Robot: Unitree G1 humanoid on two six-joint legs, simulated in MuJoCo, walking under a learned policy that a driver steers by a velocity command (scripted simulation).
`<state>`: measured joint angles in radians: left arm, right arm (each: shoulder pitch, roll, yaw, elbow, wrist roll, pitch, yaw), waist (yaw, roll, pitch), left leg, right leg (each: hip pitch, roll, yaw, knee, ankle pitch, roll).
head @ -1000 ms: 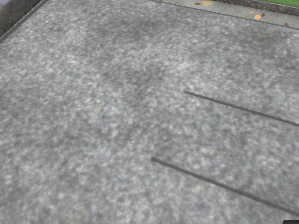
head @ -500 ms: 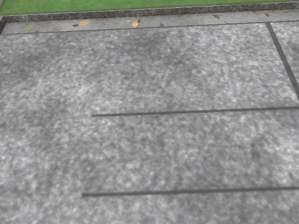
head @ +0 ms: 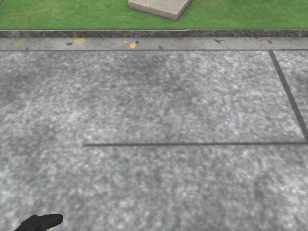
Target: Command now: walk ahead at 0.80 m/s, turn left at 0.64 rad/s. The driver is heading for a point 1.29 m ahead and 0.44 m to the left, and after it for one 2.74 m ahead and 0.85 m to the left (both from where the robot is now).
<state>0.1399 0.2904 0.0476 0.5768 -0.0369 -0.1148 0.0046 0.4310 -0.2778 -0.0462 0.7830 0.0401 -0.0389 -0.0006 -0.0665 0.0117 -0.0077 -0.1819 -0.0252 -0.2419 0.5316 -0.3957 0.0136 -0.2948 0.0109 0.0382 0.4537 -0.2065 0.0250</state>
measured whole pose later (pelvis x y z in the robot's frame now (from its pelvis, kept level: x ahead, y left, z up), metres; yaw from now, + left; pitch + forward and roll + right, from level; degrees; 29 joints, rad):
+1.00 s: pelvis +0.72 +0.28 -0.01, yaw +41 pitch +0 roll -2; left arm 0.17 0.29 0.05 0.65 0.00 -0.12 -0.03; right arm 0.27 -0.28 -0.02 0.77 0.00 -0.05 0.00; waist 0.00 0.00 0.10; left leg -0.29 -0.10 -0.13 1.35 -0.47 0.02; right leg -0.40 0.09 0.01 0.51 -0.12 -0.04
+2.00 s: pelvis +0.89 +0.39 +0.01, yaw -12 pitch +3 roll +3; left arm 0.20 0.34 0.08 0.56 -0.01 0.05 0.03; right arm 0.07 -0.34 -0.09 0.70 -0.01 0.00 -0.02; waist 0.00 0.01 0.07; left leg -0.56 -0.04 -0.09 0.96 -0.32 -0.08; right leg -0.33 0.04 0.16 0.49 -0.20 -0.04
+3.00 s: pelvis +1.26 +0.32 -0.03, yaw +8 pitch +1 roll -3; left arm 0.25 0.34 0.10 0.77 -0.04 -0.06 0.01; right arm 0.09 -0.38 -0.08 0.56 0.02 0.01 0.05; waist 0.06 0.02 0.12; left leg -0.55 -0.01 0.06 0.63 -0.08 0.10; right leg 0.00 -0.06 -0.22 0.64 -0.50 0.05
